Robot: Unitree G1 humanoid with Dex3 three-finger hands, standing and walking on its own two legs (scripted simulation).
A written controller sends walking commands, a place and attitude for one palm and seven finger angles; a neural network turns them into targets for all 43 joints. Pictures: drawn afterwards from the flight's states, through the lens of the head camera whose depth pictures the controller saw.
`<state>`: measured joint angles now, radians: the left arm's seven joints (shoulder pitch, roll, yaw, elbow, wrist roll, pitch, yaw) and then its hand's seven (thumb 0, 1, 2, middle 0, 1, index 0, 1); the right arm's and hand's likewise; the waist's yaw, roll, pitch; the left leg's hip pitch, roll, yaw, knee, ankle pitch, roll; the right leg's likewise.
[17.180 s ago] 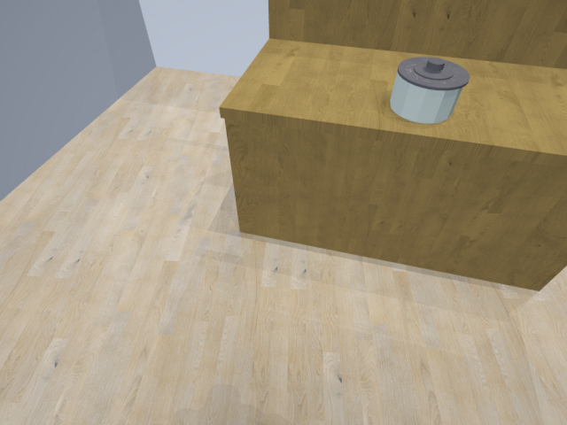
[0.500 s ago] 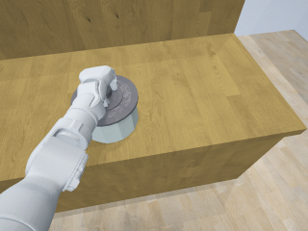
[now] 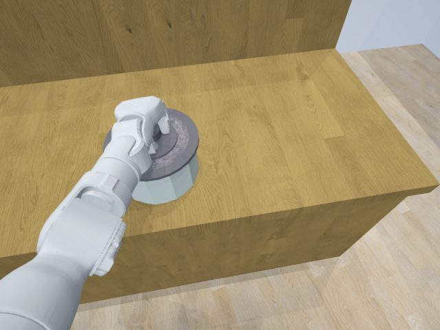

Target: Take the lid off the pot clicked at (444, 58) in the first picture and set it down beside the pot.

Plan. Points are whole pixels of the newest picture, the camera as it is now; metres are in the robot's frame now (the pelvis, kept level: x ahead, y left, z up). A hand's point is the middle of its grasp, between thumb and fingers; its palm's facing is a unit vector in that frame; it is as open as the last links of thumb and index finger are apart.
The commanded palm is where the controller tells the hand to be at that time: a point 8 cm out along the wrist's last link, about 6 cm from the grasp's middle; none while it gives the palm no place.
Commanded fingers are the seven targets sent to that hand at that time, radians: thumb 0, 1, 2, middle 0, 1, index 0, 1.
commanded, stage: close the fingers and squeeze the knob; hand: left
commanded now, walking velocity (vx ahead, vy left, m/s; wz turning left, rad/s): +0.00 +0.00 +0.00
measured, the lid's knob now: (149, 132) +0.51 +0.13 +0.05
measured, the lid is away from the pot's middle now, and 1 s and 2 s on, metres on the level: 0.00 0.00 0.01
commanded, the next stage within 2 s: lift the lid straight up in 0.20 s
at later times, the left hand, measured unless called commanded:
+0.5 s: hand (146, 138) +0.47 +0.13 +0.07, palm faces -0.32 -0.11 -0.94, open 7.0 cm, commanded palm +0.47 +0.13 +0.14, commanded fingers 0.00 0.62 1.05 -0.72 -1.01 -0.90 -1.10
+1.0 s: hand (141, 123) +0.47 +0.13 +0.11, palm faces -0.30 -0.12 -0.95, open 7.0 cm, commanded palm +0.48 +0.14 +0.18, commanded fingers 0.00 0.62 1.05 -0.72 -1.01 -0.91 -1.10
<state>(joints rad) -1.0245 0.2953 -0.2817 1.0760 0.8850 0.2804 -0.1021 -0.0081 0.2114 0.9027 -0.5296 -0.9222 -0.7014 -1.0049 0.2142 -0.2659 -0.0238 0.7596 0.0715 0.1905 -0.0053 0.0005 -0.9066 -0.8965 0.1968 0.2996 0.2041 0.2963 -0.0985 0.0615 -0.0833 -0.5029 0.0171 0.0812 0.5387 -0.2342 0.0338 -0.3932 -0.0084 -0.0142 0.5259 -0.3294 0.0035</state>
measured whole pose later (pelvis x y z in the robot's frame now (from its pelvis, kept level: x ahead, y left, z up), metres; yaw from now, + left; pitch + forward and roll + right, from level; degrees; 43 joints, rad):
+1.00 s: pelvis +0.00 +0.00 +0.00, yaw +1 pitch +9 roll +0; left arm -1.07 0.31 -0.28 1.03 0.87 0.30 -0.18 0.03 0.22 0.89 -0.53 -0.90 -0.74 -1.01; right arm 0.21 -0.27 -0.01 0.76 0.08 0.15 -0.02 0.00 -0.91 -0.90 0.20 0.30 0.20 0.30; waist -0.09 0.07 -0.06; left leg -0.44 0.01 0.07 0.50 -0.21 0.04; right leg -0.33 -0.02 -0.02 0.49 -0.31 0.01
